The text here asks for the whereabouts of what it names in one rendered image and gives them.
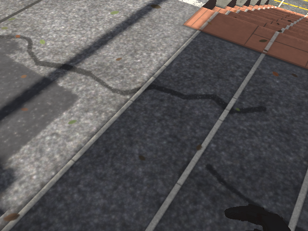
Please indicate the stairs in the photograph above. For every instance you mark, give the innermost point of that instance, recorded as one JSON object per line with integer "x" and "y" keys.
{"x": 271, "y": 17}

